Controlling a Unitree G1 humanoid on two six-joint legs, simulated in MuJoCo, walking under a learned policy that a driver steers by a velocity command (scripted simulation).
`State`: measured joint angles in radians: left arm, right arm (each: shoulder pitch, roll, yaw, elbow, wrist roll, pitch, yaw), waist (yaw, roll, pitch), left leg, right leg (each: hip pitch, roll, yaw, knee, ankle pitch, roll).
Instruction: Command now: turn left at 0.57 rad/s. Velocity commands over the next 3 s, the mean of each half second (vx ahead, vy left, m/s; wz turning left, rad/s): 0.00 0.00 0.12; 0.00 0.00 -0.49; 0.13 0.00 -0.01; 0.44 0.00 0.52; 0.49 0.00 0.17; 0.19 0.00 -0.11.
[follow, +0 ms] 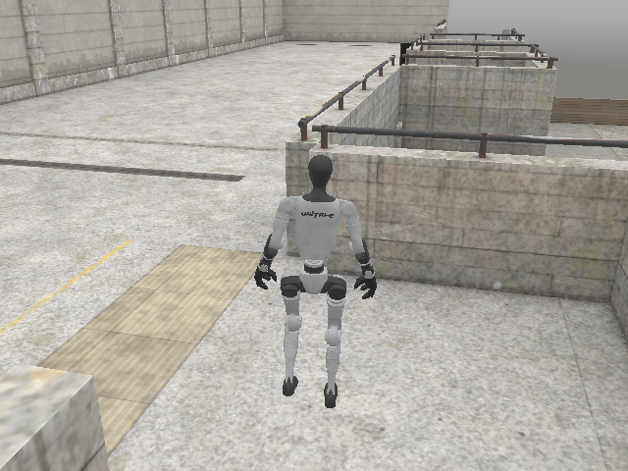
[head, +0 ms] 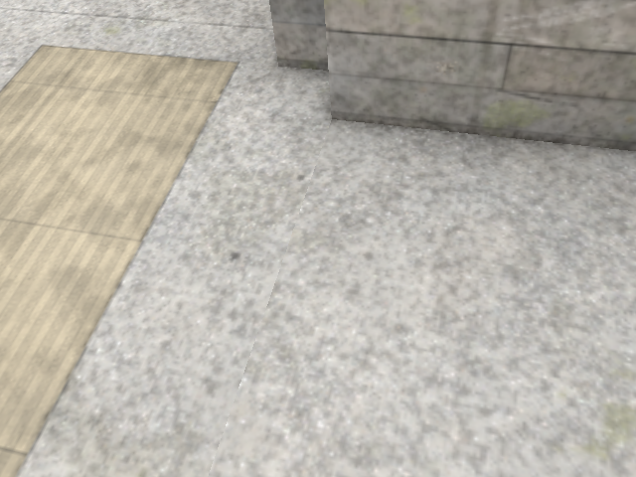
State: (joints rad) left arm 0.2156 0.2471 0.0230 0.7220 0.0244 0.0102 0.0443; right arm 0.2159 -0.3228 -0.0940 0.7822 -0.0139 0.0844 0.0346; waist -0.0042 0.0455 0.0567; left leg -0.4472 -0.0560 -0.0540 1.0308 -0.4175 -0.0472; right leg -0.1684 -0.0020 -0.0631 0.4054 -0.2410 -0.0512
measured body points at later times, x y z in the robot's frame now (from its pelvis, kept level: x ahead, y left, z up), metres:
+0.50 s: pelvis -0.02 +0.04 +0.00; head +0.00 +0.05 +0.45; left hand +0.01 +0.31 -0.15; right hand +0.14 -0.20 -0.11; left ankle -0.02 +0.12 -0.75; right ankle -0.05 -0.09 -0.69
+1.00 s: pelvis -0.04 -0.01 +0.00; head -0.01 -0.05 +0.45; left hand +0.14 +0.24 -0.10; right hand +0.00 -0.31 -0.14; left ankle +0.01 +0.15 -0.67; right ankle -0.05 -0.07 -0.75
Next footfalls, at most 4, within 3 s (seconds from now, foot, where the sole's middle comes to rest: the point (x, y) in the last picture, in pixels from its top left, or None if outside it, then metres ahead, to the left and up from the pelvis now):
0.20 left None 0.02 0.12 -0.78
0.70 right None -0.01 -0.08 -0.78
1.28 left None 0.06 0.09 -0.78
1.68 right None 0.19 -0.17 -0.78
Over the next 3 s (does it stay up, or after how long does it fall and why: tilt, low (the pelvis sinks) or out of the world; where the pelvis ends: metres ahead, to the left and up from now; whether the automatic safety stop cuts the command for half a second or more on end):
stays up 0.69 -0.01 0.00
